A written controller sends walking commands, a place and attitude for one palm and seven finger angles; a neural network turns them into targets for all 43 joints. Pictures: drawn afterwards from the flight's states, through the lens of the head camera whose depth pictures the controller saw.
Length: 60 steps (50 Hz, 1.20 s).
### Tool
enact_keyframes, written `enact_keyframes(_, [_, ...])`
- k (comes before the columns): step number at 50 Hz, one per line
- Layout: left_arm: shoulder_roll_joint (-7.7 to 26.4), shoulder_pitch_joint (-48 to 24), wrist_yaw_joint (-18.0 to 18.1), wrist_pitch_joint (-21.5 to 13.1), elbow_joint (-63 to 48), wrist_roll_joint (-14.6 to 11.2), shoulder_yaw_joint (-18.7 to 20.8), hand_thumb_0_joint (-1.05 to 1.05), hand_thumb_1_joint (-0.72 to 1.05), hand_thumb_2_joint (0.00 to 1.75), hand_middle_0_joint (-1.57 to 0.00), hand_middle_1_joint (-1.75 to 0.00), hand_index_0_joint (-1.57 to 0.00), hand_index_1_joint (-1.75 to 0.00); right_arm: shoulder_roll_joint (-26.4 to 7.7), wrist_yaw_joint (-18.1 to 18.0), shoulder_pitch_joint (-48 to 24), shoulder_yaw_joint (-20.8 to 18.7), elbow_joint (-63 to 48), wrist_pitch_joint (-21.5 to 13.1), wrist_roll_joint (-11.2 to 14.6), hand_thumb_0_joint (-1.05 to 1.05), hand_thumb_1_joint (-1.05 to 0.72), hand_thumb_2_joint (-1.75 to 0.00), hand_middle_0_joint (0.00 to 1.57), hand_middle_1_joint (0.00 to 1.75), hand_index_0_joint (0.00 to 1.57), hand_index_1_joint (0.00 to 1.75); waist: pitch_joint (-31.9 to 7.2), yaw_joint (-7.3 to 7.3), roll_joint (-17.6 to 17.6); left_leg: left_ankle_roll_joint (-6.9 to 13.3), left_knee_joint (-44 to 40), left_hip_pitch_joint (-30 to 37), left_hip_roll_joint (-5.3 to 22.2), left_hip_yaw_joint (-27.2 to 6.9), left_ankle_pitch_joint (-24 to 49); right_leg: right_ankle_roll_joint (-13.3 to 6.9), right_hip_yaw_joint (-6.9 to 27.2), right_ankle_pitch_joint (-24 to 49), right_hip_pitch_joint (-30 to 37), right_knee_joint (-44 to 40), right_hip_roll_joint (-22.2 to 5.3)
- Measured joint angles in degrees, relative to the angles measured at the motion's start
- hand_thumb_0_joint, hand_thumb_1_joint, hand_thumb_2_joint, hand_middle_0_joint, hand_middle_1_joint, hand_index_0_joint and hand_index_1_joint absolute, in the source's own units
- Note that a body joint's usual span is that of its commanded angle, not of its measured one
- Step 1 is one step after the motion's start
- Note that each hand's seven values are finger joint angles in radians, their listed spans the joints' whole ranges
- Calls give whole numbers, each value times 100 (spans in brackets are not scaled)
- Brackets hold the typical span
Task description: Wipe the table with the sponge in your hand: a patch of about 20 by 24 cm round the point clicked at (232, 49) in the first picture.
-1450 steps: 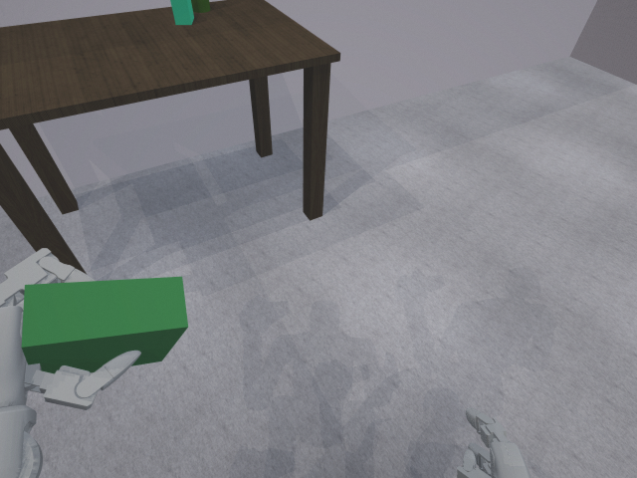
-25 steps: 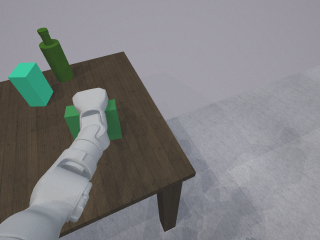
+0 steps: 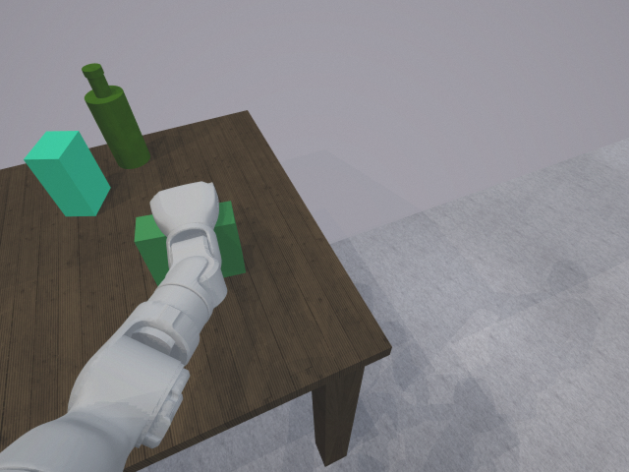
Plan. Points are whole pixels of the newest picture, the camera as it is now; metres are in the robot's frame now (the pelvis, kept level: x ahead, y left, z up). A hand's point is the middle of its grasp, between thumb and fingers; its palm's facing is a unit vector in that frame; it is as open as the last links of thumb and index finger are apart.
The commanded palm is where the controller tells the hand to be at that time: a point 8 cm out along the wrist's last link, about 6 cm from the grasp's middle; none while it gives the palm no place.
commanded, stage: wipe back along the third lane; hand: left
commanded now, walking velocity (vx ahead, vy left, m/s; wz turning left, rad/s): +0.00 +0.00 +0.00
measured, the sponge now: (197, 255) +0.43 +0.20 +0.02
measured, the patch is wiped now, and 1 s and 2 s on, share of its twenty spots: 1.00 1.00 1.00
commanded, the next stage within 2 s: slide back across to the middle lane in 1.74 s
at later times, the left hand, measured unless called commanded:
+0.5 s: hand (200, 256) +0.39 +0.17 +0.06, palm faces +0.03 -0.05 -1.00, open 9.3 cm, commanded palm +0.34 +0.16 +0.09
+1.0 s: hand (213, 294) +0.33 +0.14 +0.06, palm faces +0.05 -0.06 -1.00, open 9.3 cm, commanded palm +0.28 +0.13 +0.09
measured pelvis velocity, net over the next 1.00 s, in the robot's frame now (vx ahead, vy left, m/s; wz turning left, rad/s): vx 0.00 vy -0.01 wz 0.01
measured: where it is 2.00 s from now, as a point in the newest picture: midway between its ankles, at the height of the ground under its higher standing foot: outside the picture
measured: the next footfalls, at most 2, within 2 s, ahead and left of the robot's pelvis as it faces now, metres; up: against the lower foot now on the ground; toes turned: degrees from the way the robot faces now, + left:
none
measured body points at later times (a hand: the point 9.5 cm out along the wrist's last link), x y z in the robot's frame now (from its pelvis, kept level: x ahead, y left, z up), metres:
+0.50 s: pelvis +0.03 +0.00 +0.00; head +0.02 -0.02 +0.45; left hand +0.38 +0.17 +0.11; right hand +0.26 -0.21 -0.09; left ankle +0.00 +0.10 -0.73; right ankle -0.01 -0.11 -0.73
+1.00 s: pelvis +0.00 -0.01 +0.00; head -0.03 -0.04 +0.45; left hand +0.32 +0.14 +0.11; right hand +0.23 -0.21 -0.09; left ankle +0.00 +0.10 -0.73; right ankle -0.01 -0.11 -0.73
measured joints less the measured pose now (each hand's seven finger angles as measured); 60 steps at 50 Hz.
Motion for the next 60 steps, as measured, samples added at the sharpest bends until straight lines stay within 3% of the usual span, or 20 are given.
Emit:
enact_keyframes(14, [-277,950,-278,515,-1385,23,-510,-2,-45,112,-73,-147,-77,-149,12,97,-580,42,-307,311,52,1,-90,-90,20,30,20,30,-21,302,18,26,-201,534,-70,-32,-84,16,-27,-104,552,-199,-65])
enact_keyframes(29, [-279,2049,-580,928,-3103,194,-1152,0,-45,112,-73,-147,-78,-149,-19,350,-1148,134,-685,528,116,1,-90,-90,20,30,20,30,65,514,33,23,-129,882,-123,-100,-219,5,-96,-292,906,-80,-114])
enact_keyframes(38, [-304,2446,-665,1127,-3694,263,-1408,2,-45,112,-73,-147,-78,-149,15,458,-1213,183,-724,579,141,1,-90,-90,20,30,20,30,133,560,90,6,-70,933,-127,-100,-193,-13,-100,-305,927,48,-119])
enact_keyframes(60, [-277,2957,-607,1171,-4003,240,-1353,2,-44,111,-73,-147,-79,-148,-119,452,-960,146,-607,498,184,1,-90,-90,20,30,20,30,215,486,183,-119,-162,1090,-28,-47,29,-138,-50,-181,943,191,-23])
